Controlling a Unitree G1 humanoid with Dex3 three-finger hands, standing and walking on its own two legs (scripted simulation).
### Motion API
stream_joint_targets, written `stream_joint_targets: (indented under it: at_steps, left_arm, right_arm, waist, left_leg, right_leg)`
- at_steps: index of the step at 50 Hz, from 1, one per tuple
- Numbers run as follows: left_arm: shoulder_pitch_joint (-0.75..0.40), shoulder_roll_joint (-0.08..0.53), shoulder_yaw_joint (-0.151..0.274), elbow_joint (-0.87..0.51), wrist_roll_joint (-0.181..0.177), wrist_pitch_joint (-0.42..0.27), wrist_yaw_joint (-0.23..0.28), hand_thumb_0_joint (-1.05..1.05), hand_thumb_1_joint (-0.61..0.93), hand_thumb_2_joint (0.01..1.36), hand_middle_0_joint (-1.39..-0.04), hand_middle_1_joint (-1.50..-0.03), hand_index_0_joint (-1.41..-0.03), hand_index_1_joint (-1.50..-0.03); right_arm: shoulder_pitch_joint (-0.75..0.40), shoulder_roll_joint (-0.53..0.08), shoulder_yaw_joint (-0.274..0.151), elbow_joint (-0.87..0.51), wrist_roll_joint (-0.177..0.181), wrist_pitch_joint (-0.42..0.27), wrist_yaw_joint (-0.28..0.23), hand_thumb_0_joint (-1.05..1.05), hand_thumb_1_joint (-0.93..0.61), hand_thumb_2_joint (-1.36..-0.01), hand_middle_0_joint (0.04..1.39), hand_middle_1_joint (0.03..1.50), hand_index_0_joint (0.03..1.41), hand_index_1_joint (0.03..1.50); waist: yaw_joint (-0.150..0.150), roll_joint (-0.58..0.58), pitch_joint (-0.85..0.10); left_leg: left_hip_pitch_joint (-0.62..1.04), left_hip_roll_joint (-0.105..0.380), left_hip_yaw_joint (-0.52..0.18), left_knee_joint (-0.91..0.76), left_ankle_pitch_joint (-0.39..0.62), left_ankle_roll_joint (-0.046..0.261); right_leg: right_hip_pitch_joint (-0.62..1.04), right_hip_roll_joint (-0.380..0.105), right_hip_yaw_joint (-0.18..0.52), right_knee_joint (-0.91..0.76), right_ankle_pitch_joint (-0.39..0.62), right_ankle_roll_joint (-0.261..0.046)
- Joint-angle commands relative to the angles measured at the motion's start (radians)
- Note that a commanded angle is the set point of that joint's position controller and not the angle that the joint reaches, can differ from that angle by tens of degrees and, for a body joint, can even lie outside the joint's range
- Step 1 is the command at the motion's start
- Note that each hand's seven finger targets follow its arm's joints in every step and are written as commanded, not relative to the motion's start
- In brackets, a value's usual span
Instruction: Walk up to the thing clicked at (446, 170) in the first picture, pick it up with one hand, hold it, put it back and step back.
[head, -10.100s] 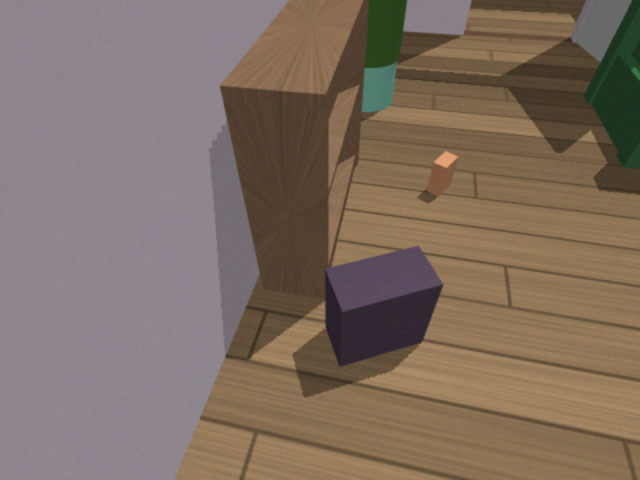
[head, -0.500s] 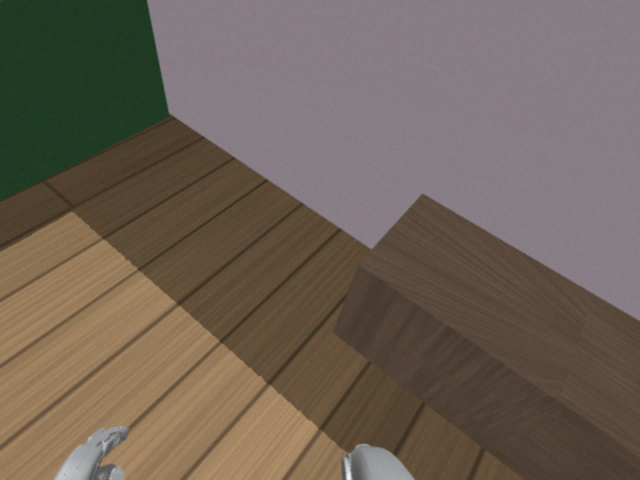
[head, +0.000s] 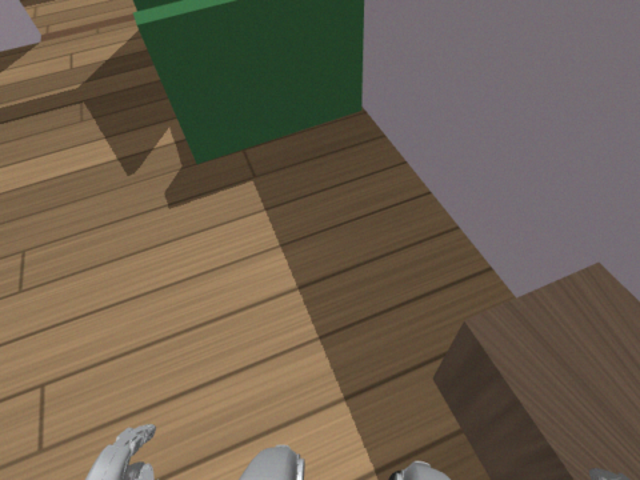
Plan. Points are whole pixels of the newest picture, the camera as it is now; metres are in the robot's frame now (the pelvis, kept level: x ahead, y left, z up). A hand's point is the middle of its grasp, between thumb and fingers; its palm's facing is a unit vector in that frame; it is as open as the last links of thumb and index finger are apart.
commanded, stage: walk up
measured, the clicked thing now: out of the picture +0.75 +1.44 -0.67
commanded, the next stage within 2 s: none
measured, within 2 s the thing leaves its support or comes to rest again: neither
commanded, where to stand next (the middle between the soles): +0.07 +0.03 m, yaw +55 degrees
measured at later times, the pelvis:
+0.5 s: pelvis -0.03 +0.01 -0.01, yaw +25 degrees
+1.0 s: pelvis -0.02 +0.01 +0.00, yaw +43 degrees
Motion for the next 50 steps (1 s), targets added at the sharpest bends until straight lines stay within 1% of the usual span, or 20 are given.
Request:
stream_joint_targets:
  at_steps: [1,6,10,13,14,15,16,17,20,26,29,31,32,33,34,35,38,40,46,50]
  left_arm:
    - [0.05,0.3,0.111,-0.081,-0.009,-0.046,0.039,0.0,0.9,0.9,-0.2,-0.3,-0.2,-0.3]
    - [0.065,0.319,0.121,-0.086,-0.01,-0.058,0.044,0.0,0.9,0.9,-0.2,-0.3,-0.2,-0.3]
    - [0.022,0.349,0.128,-0.093,-0.005,-0.054,0.041,0.0,0.9,0.9,-0.2,-0.3,-0.2,-0.3]
    - [0.019,0.338,0.113,-0.079,-0.014,-0.036,0.04,0.0,0.9,0.9,-0.2,-0.3,-0.2,-0.3]
    - [0.048,0.301,0.101,-0.074,-0.019,-0.029,0.04,0.0,0.9,0.9,-0.2,-0.3,-0.2,-0.3]
    - [0.069,0.246,0.083,-0.079,-0.027,-0.025,0.039,0.0,0.9,0.9,-0.2,-0.3,-0.2,-0.3]
    - [-0.003,0.281,0.09,-0.114,-0.023,-0.03,0.051,0.0,0.9,0.9,-0.2,-0.3,-0.2,-0.3]
    - [-0.082,0.329,0.101,-0.103,-0.014,-0.038,0.058,0.0,0.9,0.9,-0.2,-0.3,-0.2,-0.3]
    - [0.151,0.279,0.089,-0.005,-0.029,-0.035,0.05,0.0,0.9,0.9,-0.2,-0.3,-0.2,-0.3]
    - [0.079,0.258,0.085,-0.046,-0.012,-0.052,0.062,0.0,0.9,0.9,-0.2,-0.3,-0.2,-0.3]
    - [0.109,0.259,0.086,-0.041,-0.009,-0.064,0.067,0.0,0.9,0.9,-0.2,-0.3,-0.2,-0.3]
    - [0.181,0.235,0.083,-0.017,-0.003,-0.084,0.069,0.0,0.9,0.9,-0.2,-0.3,-0.2,-0.3]
    - [0.224,0.28,0.098,-0.014,0.009,-0.096,0.074,0.0,0.9,0.9,-0.2,-0.3,-0.2,-0.3]
    - [0.238,0.38,0.12,-0.019,0.019,-0.102,0.077,0.0,0.9,0.9,-0.2,-0.3,-0.2,-0.3]
    - [0.152,0.396,0.127,-0.035,0.019,-0.095,0.074,0.0,0.9,0.9,-0.2,-0.3,-0.2,-0.3]
    - [0.099,0.409,0.129,-0.048,0.012,-0.09,0.067,0.0,0.9,0.9,-0.2,-0.3,-0.2,-0.3]
    - [0.11,0.292,0.09,-0.036,0.004,-0.105,0.069,0.0,0.9,0.9,-0.2,-0.3,-0.2,-0.3]
    - [0.206,0.297,0.095,0.001,0.005,-0.104,0.065,0.0,0.9,0.9,-0.2,-0.3,-0.2,-0.3]
    - [0.194,0.299,0.099,-0.063,0.013,-0.067,0.036,0.0,0.9,0.9,-0.2,-0.3,-0.2,-0.3]
    - [0.184,0.234,0.07,-0.085,-0.006,-0.033,0.031,0.0,0.9,0.9,-0.2,-0.3,-0.2,-0.3]
  right_arm:
    - [0.076,-0.144,-0.047,-0.054,-0.014,0.022,0.022,0.0,-0.9,-0.9,0.2,0.3,0.2,0.3]
    - [0.051,-0.151,-0.057,-0.066,-0.022,0.026,0.049,0.0,-0.9,-0.9,0.2,0.3,0.2,0.3]
    - [0.099,-0.151,-0.07,-0.063,-0.012,0.029,0.067,0.0,-0.9,-0.9,0.2,0.3,0.2,0.3]
    - [0.204,-0.169,-0.099,-0.015,-0.017,0.017,0.064,0.0,-0.9,-0.9,0.2,0.3,0.2,0.3]
    - [0.2,-0.193,-0.109,-0.017,-0.018,0.015,0.055,0.0,-0.9,-0.9,0.2,0.3,0.2,0.3]
    - [0.169,-0.275,-0.122,-0.042,-0.029,0.015,0.042,0.0,-0.9,-0.9,0.2,0.3,0.2,0.3]
    - [0.085,-0.338,-0.12,-0.087,-0.027,0.008,0.039,0.0,-0.9,-0.9,0.2,0.3,0.2,0.3]
    - [0.062,-0.328,-0.12,-0.073,-0.023,0.008,0.037,0.0,-0.9,-0.9,0.2,0.3,0.2,0.3]
    - [-0.062,-0.233,-0.081,-0.099,-0.019,-0.008,0.01,0.0,-0.9,-0.9,0.2,0.3,0.2,0.3]
    - [0.091,-0.229,-0.09,-0.099,-0.02,-0.023,0.003,0.0,-0.9,-0.9,0.2,0.3,0.2,0.3]
    - [0.067,-0.223,-0.088,-0.112,-0.017,-0.022,0.002,0.0,-0.9,-0.9,0.2,0.3,0.2,0.3]
    - [0.025,-0.2,-0.075,-0.123,-0.004,-0.02,0.001,0.0,-0.9,-0.9,0.2,0.3,0.2,0.3]
    - [0.013,-0.14,-0.053,-0.133,0.009,-0.025,0.002,0.0,-0.9,-0.9,0.2,0.3,0.2,0.3]
    - [0.008,-0.075,-0.032,-0.145,0.015,-0.03,0.0,0.0,-0.9,-0.9,0.2,0.3,0.2,0.3]
    - [-0.001,-0.137,-0.048,-0.127,-0.005,-0.03,-0.013,0.0,-0.9,-0.9,0.2,0.3,0.2,0.3]
    - [0.014,-0.19,-0.061,-0.105,-0.013,-0.029,-0.017,0.0,-0.9,-0.9,0.2,0.3,0.2,0.3]
    - [0.04,-0.169,-0.065,-0.055,-0.003,-0.038,0.013,0.0,-0.9,-0.9,0.2,0.3,0.2,0.3]
    - [0.022,-0.113,-0.044,-0.062,-0.002,-0.045,0.022,0.0,-0.9,-0.9,0.2,0.3,0.2,0.3]
    - [-0.018,-0.085,-0.043,-0.048,0.013,-0.063,0.02,0.0,-0.9,-0.9,0.2,0.3,0.2,0.3]
    - [0.141,-0.133,-0.07,0.026,0.003,-0.078,-0.015,0.0,-0.9,-0.9,0.2,0.3,0.2,0.3]
  waist:
    - [0.028,-0.198,-0.167]
    - [0.027,-0.127,-0.211]
    - [-0.008,-0.161,-0.241]
    - [-0.083,-0.032,-0.302]
    - [-0.087,0.04,-0.269]
    - [-0.086,0.281,-0.188]
    - [-0.097,0.291,-0.135]
    - [-0.118,0.218,-0.077]
    - [0.018,0.154,-0.158]
    - [-0.054,0.113,-0.207]
    - [-0.036,0.103,-0.21]
    - [0.017,0.061,-0.245]
    - [0.047,-0.047,-0.275]
    - [0.062,-0.27,-0.257]
    - [0.037,-0.212,-0.181]
    - [0.02,-0.186,-0.162]
    - [-0.013,-0.086,-0.091]
    - [0.028,-0.185,-0.107]
    - [0.05,-0.284,-0.131]
    - [-0.054,-0.051,-0.208]
  left_leg:
    - [-0.124,0.06,-0.022,-0.096,0.04,-0.021]
    - [-0.021,0.095,0.002,-0.179,0.058,-0.014]
    - [0.134,0.069,0.056,-0.279,0.055,0.015]
    - [0.325,0.016,0.029,-0.458,0.019,0.049]
    - [0.379,0.029,-0.079,-0.528,-0.014,0.09]
    - [0.346,0.179,-0.402,-0.727,-0.091,0.155]
    - [0.165,0.279,-0.691,-0.822,-0.135,0.279]
    - [0.0,0.292,-0.73,-0.886,-0.223,0.313]
    - [0.181,0.116,-0.349,-0.653,0.24,0.198]
    - [0.239,0.164,-0.56,-0.626,0.299,0.242]
    - [0.197,0.161,-0.617,-0.617,0.293,0.241]
    - [0.127,0.11,-0.531,-0.512,0.349,0.193]
    - [0.017,0.023,-0.39,-0.365,0.318,0.115]
    - [-0.21,-0.14,-0.17,-0.164,0.076,0.04]
    - [-0.322,-0.086,-0.105,-0.081,-0.106,0.003]
    - [-0.28,-0.019,-0.146,-0.016,-0.096,0.006]
    - [-0.206,-0.032,-0.092,-0.066,0.06,0.004]
    - [-0.162,-0.041,-0.037,-0.118,0.086,0.012]
    - [0.057,-0.04,0.08,-0.386,0.16,-0.008]
    - [0.434,-0.059,0.051,-0.562,0.268,0.03]
  right_leg:
    - [0.28,-0.265,0.282,-0.315,-0.045,-0.162]
    - [0.264,-0.339,0.18,-0.277,0.074,-0.17]
    - [0.122,-0.345,0.1,-0.264,-0.168,-0.148]
    - [0.01,-0.281,0.001,-0.048,-0.389,-0.07]
    - [-0.117,-0.224,-0.015,0.056,-0.463,-0.021]
    - [-0.276,-0.082,-0.098,0.272,-0.477,0.05]
    - [-0.305,0.023,0.028,0.378,-0.459,0.086]
    - [-0.213,0.01,0.094,0.434,-0.411,0.076]
    - [-0.218,0.006,0.123,0.446,-0.252,0.054]
    - [-0.117,0.089,0.152,0.26,-0.338,0.011]
    - [-0.052,0.128,0.166,0.171,-0.34,-0.003]
    - [0.133,0.14,0.165,-0.094,-0.186,-0.022]
    - [0.291,0.028,0.311,-0.243,-0.193,-0.059]
    - [0.416,-0.223,0.625,-0.332,-0.197,-0.108]
    - [0.366,-0.356,0.748,-0.359,-0.216,-0.194]
    - [0.289,-0.418,0.78,-0.372,-0.255,-0.266]
    - [0.314,-0.169,0.36,-0.268,0.088,-0.109]
    - [0.335,-0.124,0.25,-0.217,0.327,-0.096]
    - [0.244,-0.115,0.1,-0.166,0.245,-0.144]
    - [0.014,-0.084,0.024,0.12,0.034,-0.083]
